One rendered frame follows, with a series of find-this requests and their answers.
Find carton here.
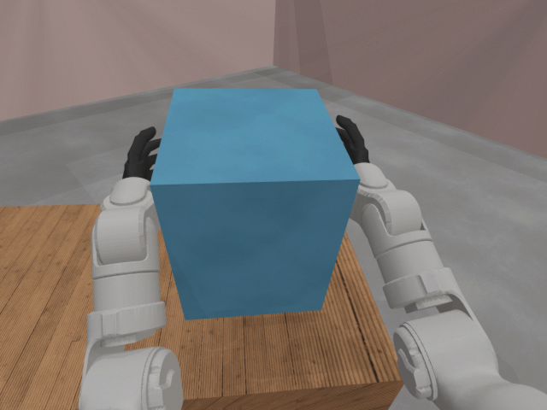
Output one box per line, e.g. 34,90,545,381
150,88,361,320

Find robot right forearm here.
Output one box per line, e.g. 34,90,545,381
349,162,499,373

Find robot left upper arm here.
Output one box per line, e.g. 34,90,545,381
80,346,184,410

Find robot right hand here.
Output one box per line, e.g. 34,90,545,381
335,115,370,165

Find robot left hand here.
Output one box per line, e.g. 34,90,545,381
122,126,162,181

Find robot left forearm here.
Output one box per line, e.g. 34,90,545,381
79,177,167,410

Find pedestal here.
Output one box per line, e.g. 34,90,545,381
0,204,404,410

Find robot right upper arm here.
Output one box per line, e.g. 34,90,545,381
393,309,547,410

